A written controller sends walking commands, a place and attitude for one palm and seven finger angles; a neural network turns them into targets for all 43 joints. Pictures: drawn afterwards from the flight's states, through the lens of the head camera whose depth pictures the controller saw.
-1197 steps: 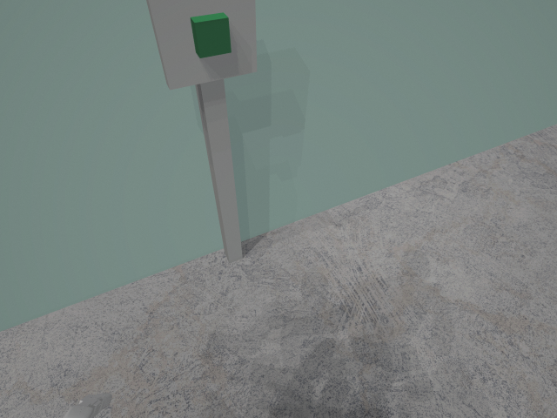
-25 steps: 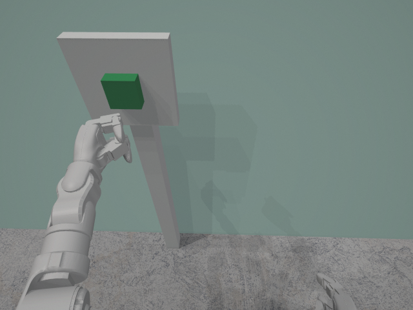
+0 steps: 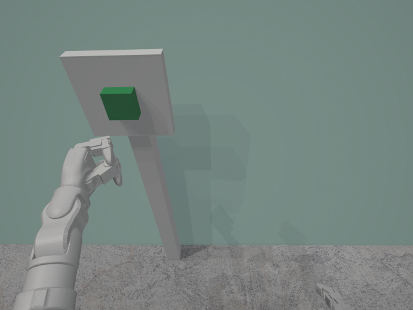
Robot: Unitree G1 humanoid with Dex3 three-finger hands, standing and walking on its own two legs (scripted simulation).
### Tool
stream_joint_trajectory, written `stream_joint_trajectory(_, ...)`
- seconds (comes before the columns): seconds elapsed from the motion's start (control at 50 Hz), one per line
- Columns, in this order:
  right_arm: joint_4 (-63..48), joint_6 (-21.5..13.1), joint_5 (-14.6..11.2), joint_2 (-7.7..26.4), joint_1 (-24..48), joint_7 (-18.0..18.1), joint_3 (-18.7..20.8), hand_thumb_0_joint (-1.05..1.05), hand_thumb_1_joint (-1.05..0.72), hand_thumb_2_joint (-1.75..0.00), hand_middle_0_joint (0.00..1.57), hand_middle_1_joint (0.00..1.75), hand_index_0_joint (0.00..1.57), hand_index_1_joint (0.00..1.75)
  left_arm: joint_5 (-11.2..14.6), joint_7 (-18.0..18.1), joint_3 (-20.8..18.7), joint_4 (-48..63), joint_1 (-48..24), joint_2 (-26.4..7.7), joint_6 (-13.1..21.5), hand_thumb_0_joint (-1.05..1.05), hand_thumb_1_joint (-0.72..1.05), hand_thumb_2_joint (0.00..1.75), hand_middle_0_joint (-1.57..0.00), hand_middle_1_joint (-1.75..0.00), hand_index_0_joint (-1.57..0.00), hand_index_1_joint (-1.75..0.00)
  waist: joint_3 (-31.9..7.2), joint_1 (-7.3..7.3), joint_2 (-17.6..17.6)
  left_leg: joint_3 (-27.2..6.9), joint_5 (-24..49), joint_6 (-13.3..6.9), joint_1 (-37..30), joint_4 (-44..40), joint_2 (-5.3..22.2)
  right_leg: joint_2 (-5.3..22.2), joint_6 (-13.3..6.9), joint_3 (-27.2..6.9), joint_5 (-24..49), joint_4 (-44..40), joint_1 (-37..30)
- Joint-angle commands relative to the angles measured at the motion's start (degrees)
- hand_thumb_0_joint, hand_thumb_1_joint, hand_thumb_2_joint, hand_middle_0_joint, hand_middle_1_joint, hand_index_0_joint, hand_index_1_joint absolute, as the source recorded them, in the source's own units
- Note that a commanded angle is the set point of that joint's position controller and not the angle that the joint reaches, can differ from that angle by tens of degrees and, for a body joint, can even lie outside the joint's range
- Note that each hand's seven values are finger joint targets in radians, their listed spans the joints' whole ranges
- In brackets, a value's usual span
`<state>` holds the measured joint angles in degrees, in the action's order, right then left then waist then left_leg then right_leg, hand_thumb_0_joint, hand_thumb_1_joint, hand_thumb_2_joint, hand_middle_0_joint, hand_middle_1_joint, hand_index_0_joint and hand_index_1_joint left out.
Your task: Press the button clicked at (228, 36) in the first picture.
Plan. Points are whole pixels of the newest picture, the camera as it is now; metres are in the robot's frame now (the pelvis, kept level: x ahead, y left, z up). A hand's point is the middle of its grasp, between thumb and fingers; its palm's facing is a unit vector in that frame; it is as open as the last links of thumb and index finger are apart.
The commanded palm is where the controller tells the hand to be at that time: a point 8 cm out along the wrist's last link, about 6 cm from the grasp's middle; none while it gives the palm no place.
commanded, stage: draw the hand back to the body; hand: left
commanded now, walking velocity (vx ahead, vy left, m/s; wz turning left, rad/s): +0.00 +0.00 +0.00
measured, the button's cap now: (121, 103) +0.51 +0.23 +0.17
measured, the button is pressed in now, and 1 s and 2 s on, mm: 0 0 0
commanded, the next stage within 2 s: step back with the hand held close in 1.18 s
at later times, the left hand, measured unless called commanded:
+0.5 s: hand (70, 211) +0.23 +0.23 +0.15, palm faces +0.35 -0.90 -0.24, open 3.1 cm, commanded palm +0.19 +0.27 +0.17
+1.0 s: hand (26, 234) +0.18 +0.27 +0.16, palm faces +0.42 -0.83 -0.37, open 3.1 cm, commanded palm +0.14 +0.30 +0.18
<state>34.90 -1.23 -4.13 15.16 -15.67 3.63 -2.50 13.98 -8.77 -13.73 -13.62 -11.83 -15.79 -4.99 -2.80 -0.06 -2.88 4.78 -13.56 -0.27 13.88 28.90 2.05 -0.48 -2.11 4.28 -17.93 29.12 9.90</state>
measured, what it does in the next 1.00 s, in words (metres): stands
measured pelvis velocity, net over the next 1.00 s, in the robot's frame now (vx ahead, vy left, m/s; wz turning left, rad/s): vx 0.01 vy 0.02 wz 0.01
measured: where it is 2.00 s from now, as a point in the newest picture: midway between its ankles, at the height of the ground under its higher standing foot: outside the picture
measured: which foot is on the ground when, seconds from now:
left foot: down 0.00-1.00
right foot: down 0.00-1.00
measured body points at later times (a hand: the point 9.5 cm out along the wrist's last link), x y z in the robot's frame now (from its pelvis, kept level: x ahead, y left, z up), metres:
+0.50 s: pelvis -0.01 +0.00 +0.01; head -0.03 -0.02 +0.46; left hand +0.21 +0.28 +0.16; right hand +0.18 -0.21 -0.08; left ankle +0.02 +0.12 -0.74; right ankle -0.02 -0.09 -0.74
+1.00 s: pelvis +0.01 +0.02 +0.01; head -0.01 +0.00 +0.46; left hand +0.16 +0.31 +0.18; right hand +0.21 -0.19 -0.07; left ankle +0.02 +0.12 -0.74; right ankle -0.02 -0.09 -0.74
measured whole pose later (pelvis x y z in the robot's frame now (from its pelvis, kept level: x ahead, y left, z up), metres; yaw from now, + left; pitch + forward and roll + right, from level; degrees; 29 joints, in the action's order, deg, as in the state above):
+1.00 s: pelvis +0.01 +0.02 +0.01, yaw +0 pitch -5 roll -1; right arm 34.8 -3.5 0.4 13.5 -11.1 3.5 -1.2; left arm 4.3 6.1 -16.4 27.0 31.7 -18.3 5.6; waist 1.0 4.3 -3.5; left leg 4.8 -13.1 -1.7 6.2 24.1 0.7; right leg 0.3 -0.3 4.2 -15.0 20.2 0.2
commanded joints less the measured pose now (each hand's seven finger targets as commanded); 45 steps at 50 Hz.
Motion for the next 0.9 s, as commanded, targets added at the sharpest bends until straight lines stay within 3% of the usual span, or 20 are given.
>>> stream_joint_trajectory(0.0,-10.9,-4.9,-0.1,5.8,11.2,0.9,2.3,0.00,-0.90,-0.90,0.20,0.30,0.20,0.30,1.0,-0.1,-3.7,21.8,-18.3,-11.8,3.8,0.00,0.90,0.90,-1.30,-1.50,-1.30,-1.50,-10.0,1.50,-0.2,-3.6,9.8,-2.3,-9.5,-3.2,-2.0,-0.3,1.4,-3.0,17.0,-5.9,1.6)
stream_joint_trajectory(0.06,-10.5,-6.1,-0.1,5.7,11.7,1.3,2.2,0.00,-0.90,-0.90,0.20,0.30,0.20,0.30,1.6,-0.6,-3.6,23.6,-14.7,-11.2,3.8,0.00,0.90,0.90,-1.30,-1.50,-1.30,-1.50,-8.9,1.26,0.5,-3.7,8.3,-2.4,-9.9,-3.5,-2.0,-0.3,1.6,-3.0,15.0,-6.9,2.1)
stream_joint_trajectory(0.18,-10.5,-6.7,-0.4,5.7,12.7,1.7,1.8,0.00,-0.90,-0.90,0.20,0.30,0.20,0.30,3.0,-2.7,-4.8,24.0,-6.3,-11.4,-0.3,0.00,0.90,0.90,-1.30,-1.50,-1.30,-1.50,-6.0,2.01,2.3,-3.9,5.6,-2.2,-8.5,-4.3,-2.4,0.0,2.2,-3.0,12.0,-8.4,2.0)
stream_joint_trajectory(0.2,-10.6,-7.5,1.6,4.5,14.3,1.7,1.7,0.00,-0.90,-0.90,0.20,0.30,0.20,0.30,-3.6,4.4,-3.4,30.9,-5.5,-14.4,5.5,0.00,0.90,0.90,-1.30,-1.50,-1.30,-1.50,2.0,2.44,1.5,-3.2,3.5,-2.0,-8.2,-5.9,-2.3,0.9,2.1,-5.0,7.6,-13.5,5.8)
stream_joint_trajectory(0.22,-8.9,-7.4,2.2,4.7,13.8,1.7,1.6,0.00,-0.90,-0.90,0.20,0.30,0.20,0.30,-4.5,7.6,-2.4,26.3,0.2,-11.1,7.0,0.00,0.90,0.90,-1.30,-1.50,-1.30,-1.50,4.1,1.88,2.6,-3.4,1.9,-1.9,-8.3,-6.5,-2.1,1.1,1.9,-4.7,4.3,-14.6,6.0)
stream_joint_trajectory(0.24,-8.9,-7.5,2.2,4.8,14.2,1.4,1.8,0.00,-0.90,-0.90,0.20,0.30,0.20,0.30,-4.8,8.8,-1.5,26.6,2.2,-10.2,7.8,0.00,0.90,0.90,-1.30,-1.50,-1.30,-1.50,5.5,2.12,5.3,-3.6,0.9,-2.0,-7.8,-6.7,-2.0,1.0,2.1,-4.8,1.7,-16.0,7.0)
stream_joint_trajectory(0.32,-8.6,-6.5,2.9,4.5,13.7,1.3,1.9,0.00,-0.90,-0.90,0.20,0.30,0.20,0.30,-7.2,12.5,-2.2,33.1,3.2,-11.7,11.3,0.00,0.90,0.90,-1.30,-1.50,-1.30,-1.50,-1.4,2.00,1.1,-3.4,2.5,-2.0,-12.5,-8.5,-1.7,1.1,1.7,-4.9,3.3,-15.5,1.2)
stream_joint_trajectory(0.34,-8.2,-6.6,3.2,4.5,13.8,1.3,2.0,0.00,-0.90,-0.90,0.20,0.30,0.20,0.30,-7.6,13.0,-2.1,34.1,3.5,-11.9,12.0,0.00,0.90,0.90,-1.30,-1.50,-1.30,-1.50,-1.7,2.00,1.4,-3.2,3.0,-2.1,-13.4,-8.7,-1.6,0.9,1.8,-5.0,3.8,-16.1,1.0)
stream_joint_trajectory(0.42,-8.0,-6.9,3.8,4.2,13.6,1.2,2.2,0.00,-0.90,-0.90,0.20,0.30,0.20,0.30,-9.0,14.9,-2.3,40.8,6.6,-11.8,14.1,0.00,0.90,0.90,-1.30,-1.50,-1.30,-1.50,-6.1,2.19,-3.9,-3.7,7.1,-1.7,-16.8,-9.0,-1.6,0.7,1.1,-4.2,9.5,-14.4,-2.5)
stream_joint_trajectory(0.56,-8.1,-5.3,4.0,4.1,14.2,0.7,2.6,0.00,-0.90,-0.90,0.20,0.30,0.20,0.30,-8.9,14.8,-3.0,40.2,22.5,-9.5,13.7,0.00,0.90,0.90,-1.30,-1.50,-1.30,-1.50,0.4,3.00,3.8,-3.7,9.2,-1.8,-13.8,-9.8,-1.1,0.5,1.5,-3.5,11.5,-14.6,-2.9)
stream_joint_trajectory(0.64,-8.5,-4.7,4.2,4.1,14.4,0.3,3.1,0.00,-0.90,-0.90,0.20,0.30,0.20,0.30,-9.2,14.6,-5.2,43.3,27.5,-10.8,14.0,0.00,0.90,0.90,-1.30,-1.50,-1.30,-1.50,1.7,3.51,2.6,-3.6,9.7,-1.7,-13.4,-9.5,-1.0,0.2,1.4,-3.5,11.6,-15.0,-2.3)
stream_joint_trajectory(0.72,-9.3,-4.9,4.4,3.6,13.7,-0.1,3.1,0.00,-0.90,-0.90,0.20,0.30,0.20,0.30,-9.5,15.0,-6.9,49.8,31.7,-11.7,14.7,0.00,0.90,0.90,-1.30,-1.50,-1.30,-1.50,-1.3,3.94,-1.4,-4.1,12.8,-1.3,-13.8,-8.5,-0.9,0.4,1.0,-3.2,14.8,-12.7,-4.2)
stream_joint_trajectory(0.82,-9.8,-5.4,4.3,3.5,13.0,0.1,3.2,0.00,-0.90,-0.90,0.20,0.30,0.20,0.30,-9.5,15.4,-8.2,52.7,37.3,-12.0,14.5,0.00,0.90,0.90,-1.30,-1.50,-1.30,-1.50,0.1,3.99,-1.3,-4.1,13.7,-1.2,-13.0,-7.8,-0.7,0.2,1.0,-3.0,15.6,-12.5,-3.3)
stream_joint_trajectory(0.84,-9.7,-5.5,4.3,3.6,13.0,0.1,3.3,0.00,-0.90,-0.90,0.20,0.30,0.20,0.30,-9.6,15.4,-8.5,52.4,38.7,-12.1,14.2,0.00,0.90,0.90,-1.30,-1.50,-1.30,-1.50,0.9,4.01,0.2,-4.0,13.7,-1.2,-12.7,-7.8,-0.6,-0.1,1.0,-3.0,15.5,-13.1,-2.9)
stream_joint_trajectory(0.88,-10.0,-5.5,4.1,3.6,12.6,0.2,3.4,0.00,-0.90,-0.90,0.20,0.30,0.20,0.30,-9.6,15.4,-8.5,53.5,39.7,-11.8,14.3,0.00,0.90,0.90,-1.30,-1.50,-1.30,-1.50,0.7,3.92,-1.2,-4.2,13.9,-1.1,-12.8,-7.8,-0.5,0.1,1.0,-2.8,15.3,-12.3,-2.9)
